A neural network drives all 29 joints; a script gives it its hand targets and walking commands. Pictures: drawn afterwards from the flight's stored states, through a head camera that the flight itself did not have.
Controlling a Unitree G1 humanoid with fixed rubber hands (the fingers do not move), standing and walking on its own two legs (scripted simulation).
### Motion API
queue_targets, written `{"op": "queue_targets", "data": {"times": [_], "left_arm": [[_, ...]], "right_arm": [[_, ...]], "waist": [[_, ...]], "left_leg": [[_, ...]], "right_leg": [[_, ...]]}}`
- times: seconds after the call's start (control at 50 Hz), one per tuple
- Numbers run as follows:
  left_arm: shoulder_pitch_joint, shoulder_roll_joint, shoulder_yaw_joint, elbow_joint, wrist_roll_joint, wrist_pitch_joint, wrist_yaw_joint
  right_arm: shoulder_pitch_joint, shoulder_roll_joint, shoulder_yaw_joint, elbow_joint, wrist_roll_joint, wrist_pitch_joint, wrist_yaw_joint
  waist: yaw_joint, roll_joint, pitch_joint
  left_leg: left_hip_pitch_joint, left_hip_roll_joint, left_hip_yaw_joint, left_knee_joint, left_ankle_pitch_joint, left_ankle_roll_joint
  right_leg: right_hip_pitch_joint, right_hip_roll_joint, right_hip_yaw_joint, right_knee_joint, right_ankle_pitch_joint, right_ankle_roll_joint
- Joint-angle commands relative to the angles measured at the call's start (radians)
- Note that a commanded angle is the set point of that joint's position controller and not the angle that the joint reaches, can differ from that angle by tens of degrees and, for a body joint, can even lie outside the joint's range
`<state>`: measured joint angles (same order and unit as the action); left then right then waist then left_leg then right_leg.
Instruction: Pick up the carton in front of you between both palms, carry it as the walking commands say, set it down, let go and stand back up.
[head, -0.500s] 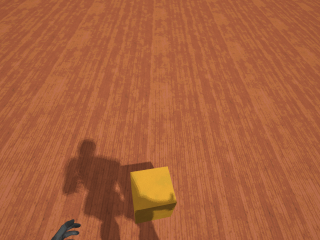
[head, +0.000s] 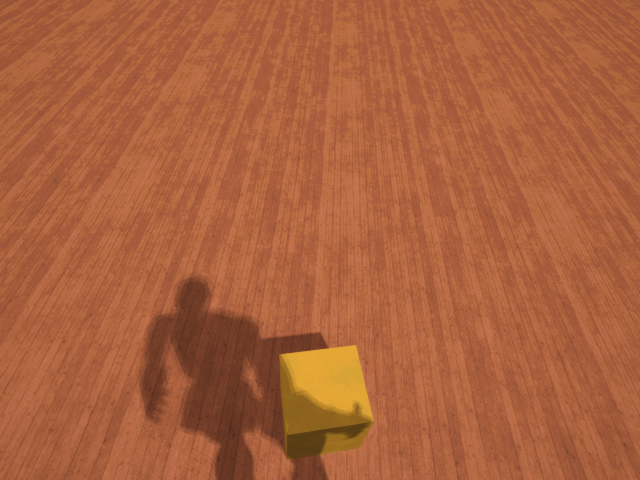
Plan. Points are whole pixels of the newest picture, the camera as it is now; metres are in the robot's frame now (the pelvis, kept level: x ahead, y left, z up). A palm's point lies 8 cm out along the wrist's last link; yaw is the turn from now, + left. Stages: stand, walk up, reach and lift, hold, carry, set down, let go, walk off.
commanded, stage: stand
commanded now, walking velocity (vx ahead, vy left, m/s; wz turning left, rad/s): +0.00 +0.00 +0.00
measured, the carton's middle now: (321, 403) +0.43 -0.02 -0.64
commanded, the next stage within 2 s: none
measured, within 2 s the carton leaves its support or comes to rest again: neither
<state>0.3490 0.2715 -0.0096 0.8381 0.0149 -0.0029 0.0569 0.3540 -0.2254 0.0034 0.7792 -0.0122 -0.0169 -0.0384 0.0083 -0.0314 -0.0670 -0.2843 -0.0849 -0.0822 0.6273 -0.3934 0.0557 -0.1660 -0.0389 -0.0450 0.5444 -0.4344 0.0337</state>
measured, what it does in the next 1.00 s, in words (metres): stands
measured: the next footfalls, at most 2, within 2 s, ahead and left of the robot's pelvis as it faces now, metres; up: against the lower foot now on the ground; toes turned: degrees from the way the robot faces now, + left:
none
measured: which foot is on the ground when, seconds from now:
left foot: down 0.00-1.00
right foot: down 0.00-1.00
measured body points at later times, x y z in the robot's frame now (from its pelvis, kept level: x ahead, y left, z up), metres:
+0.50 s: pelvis -0.02 +0.00 +0.01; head -0.02 +0.02 +0.46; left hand -0.06 +0.24 -0.15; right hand -0.02 -0.24 -0.13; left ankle -0.05 +0.09 -0.73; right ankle -0.10 -0.14 -0.73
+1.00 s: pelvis -0.04 -0.01 +0.01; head -0.04 +0.00 +0.46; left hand -0.11 +0.20 -0.15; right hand -0.07 -0.23 -0.14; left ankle -0.05 +0.09 -0.73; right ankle -0.10 -0.14 -0.73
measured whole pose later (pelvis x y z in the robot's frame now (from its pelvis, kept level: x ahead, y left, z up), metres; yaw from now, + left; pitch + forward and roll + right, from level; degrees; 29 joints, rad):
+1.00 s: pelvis -0.04 -0.01 +0.01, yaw +2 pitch -1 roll +0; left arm 0.39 0.16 -0.03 1.15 0.02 0.01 0.06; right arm 0.37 -0.13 0.03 1.11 -0.01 0.00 -0.05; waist 0.00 -0.02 0.01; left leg -0.22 -0.07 -0.11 0.53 -0.29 0.03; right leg -0.09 -0.03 -0.08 0.46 -0.35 0.02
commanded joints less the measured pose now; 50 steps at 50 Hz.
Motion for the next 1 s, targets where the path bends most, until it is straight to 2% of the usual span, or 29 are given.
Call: {"op": "queue_targets", "data": {"times": [0.0, 0.5, 0.98], "left_arm": [[0.06, 0.099, 0.022, -0.006, 0.001, -0.002, 0.003], [0.124, 0.02, 0.001, 0.239, 0.004, 0.021, -0.003], [0.149, -0.051, -0.011, 0.322, 0.006, 0.012, 0.001]], "right_arm": [[0.059, -0.117, -0.026, -0.022, 0.0, -0.004, -0.005], [0.101, -0.051, 0.008, 0.215, 0.002, 0.011, -0.012], [0.101, 0.015, 0.017, 0.335, 0.004, 0.016, -0.016]], "waist": [[-0.001, 0.047, 0.039], [-0.007, 0.047, 0.147], [-0.008, 0.039, 0.169]], "left_leg": [[0.006, 0.122, -0.107, -0.084, 0.603, 0.01], [0.01, 0.12, -0.135, -0.175, 0.446, 0.012], [-0.016, 0.118, -0.123, -0.196, 0.363, -0.002]], "right_leg": [[0.028, -0.046, 0.034, -0.046, 0.331, -0.029], [0.076, -0.055, 0.02, -0.136, 0.247, -0.034], [0.056, -0.062, 0.03, -0.154, 0.245, -0.052]]}}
